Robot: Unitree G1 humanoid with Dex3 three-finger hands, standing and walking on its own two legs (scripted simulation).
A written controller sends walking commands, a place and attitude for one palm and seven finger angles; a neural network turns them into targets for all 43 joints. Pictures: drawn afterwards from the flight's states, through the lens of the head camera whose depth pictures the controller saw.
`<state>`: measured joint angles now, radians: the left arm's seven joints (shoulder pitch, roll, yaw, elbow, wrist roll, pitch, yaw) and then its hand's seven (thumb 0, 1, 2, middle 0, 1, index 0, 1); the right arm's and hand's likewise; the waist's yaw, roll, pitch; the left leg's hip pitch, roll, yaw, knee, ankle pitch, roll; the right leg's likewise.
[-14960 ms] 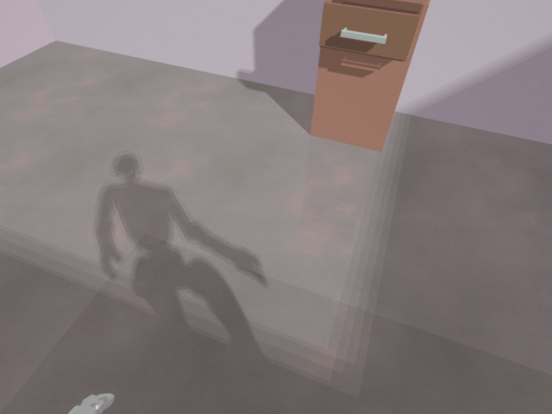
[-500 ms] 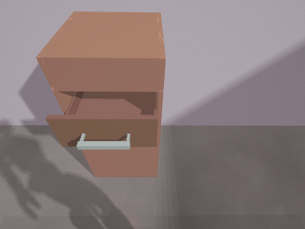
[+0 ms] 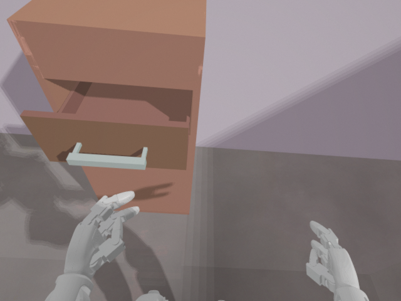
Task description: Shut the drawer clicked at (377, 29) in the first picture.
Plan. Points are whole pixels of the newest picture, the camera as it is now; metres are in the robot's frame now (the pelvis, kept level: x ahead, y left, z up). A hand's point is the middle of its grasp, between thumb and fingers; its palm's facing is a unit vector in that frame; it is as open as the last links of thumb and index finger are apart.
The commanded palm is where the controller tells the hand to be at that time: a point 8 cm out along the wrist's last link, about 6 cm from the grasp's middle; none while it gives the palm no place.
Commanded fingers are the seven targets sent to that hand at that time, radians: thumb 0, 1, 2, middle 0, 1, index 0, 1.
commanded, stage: raise the hand and make a fist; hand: left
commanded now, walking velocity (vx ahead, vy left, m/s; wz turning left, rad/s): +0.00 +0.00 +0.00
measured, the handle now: (109, 154) +0.46 +0.24 -0.02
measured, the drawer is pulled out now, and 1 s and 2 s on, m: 0.14 0.14 0.14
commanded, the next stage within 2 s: bring the fist close to the handle in 1.48 s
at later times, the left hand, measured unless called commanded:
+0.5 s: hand (91, 218) +0.25 +0.21 +0.05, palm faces +0.06 -1.00 -0.03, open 3.5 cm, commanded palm +0.21 +0.26 +0.05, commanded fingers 0.00 0.90 0.90 -1.14 -1.32 -1.14 -1.32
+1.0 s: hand (84, 214) +0.25 +0.21 +0.07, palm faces -0.04 -1.00 -0.02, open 3.2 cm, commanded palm +0.23 +0.27 +0.08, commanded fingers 0.00 0.90 0.90 -1.40 -1.60 -1.40 -1.60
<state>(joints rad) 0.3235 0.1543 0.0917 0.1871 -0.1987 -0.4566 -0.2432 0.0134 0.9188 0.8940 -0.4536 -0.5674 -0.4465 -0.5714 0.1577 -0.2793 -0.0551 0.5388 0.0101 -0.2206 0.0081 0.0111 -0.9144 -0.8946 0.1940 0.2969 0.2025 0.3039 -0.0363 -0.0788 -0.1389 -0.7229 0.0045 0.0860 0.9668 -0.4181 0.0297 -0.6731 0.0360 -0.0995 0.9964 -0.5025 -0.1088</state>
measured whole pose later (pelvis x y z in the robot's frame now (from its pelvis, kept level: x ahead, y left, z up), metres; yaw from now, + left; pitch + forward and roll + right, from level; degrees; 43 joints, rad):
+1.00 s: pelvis +0.01 +0.05 +0.01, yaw +0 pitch +10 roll -2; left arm 0.25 0.22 0.09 0.05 -0.25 -0.31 -0.21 0.01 0.90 0.90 -1.38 -1.57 -1.37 -1.57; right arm 0.20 -0.23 0.05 0.52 0.03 -0.18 -0.03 0.01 -0.91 -0.89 0.20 0.30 0.21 0.30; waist 0.00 0.05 -0.12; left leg -0.70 -0.03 0.05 0.94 -0.41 0.09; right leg -0.62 0.03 -0.10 0.90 -0.46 -0.04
